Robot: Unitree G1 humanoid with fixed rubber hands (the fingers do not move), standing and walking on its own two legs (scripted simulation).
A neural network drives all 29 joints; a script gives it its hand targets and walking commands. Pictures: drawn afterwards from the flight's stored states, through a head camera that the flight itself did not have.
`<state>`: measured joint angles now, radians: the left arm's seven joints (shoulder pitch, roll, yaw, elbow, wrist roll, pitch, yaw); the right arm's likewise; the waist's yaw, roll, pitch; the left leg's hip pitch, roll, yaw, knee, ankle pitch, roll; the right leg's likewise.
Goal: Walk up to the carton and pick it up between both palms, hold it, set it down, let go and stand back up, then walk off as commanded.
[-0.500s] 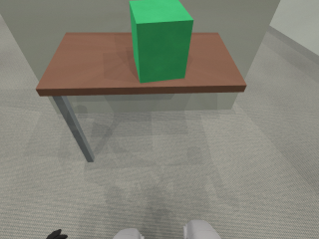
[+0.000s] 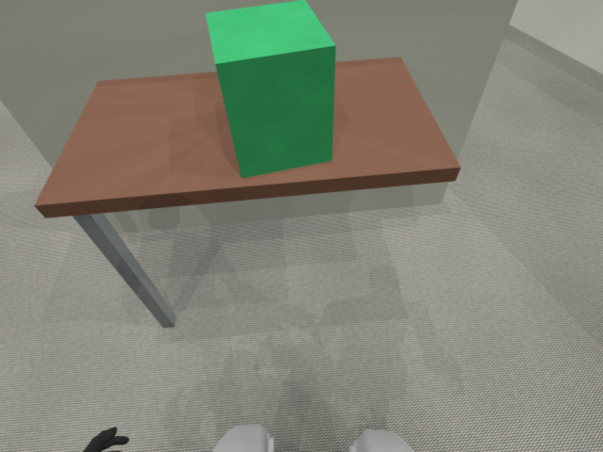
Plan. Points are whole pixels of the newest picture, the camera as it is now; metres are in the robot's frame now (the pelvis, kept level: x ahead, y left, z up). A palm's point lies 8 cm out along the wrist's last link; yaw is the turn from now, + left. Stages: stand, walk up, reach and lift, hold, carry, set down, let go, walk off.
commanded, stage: walk up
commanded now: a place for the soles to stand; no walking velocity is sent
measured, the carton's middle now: (272, 91) +0.75 +0.09 +0.07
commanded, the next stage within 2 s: none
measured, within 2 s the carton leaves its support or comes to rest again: neither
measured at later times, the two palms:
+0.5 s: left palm (70, 447) +0.14 +0.35 -0.11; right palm out of the picture +0.10 -0.26 -0.08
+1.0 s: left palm (89, 444) +0.14 +0.32 -0.10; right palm out of the picture +0.09 -0.30 -0.11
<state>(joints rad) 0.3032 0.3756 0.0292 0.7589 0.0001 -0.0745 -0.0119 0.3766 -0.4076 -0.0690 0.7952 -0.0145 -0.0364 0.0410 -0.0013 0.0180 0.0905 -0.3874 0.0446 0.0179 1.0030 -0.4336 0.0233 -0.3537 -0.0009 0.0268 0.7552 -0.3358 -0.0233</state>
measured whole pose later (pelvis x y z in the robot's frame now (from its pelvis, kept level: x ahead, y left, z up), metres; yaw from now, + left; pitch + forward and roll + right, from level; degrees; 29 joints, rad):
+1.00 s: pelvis +0.05 +0.02 -0.01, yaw +3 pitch -5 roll +1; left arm 0.23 0.37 0.03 0.76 0.00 -0.02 -0.01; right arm 0.35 -0.39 -0.04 0.84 -0.01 -0.03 -0.01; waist 0.00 -0.02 0.10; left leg -0.36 0.00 -0.03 0.97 -0.50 0.02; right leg -0.37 0.00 -0.03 0.81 -0.36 -0.05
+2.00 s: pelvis +0.06 +0.02 +0.00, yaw +5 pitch -3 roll +0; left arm 0.21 0.37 0.03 0.76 0.00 0.01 -0.01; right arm 0.28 -0.37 -0.01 0.88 -0.01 -0.04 -0.02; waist 0.00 -0.07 0.10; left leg -0.33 0.02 -0.01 0.76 -0.39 -0.01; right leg -0.37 -0.01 -0.08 0.75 -0.35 -0.04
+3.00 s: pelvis +0.10 +0.00 +0.00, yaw +5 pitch +0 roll +1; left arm 0.24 0.37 0.03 0.76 0.00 -0.06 -0.04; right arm 0.24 -0.36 -0.06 0.89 -0.01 -0.04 0.01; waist 0.00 -0.05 0.09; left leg -0.32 0.02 -0.03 0.80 -0.44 0.00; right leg -0.36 0.00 -0.08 0.77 -0.39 -0.05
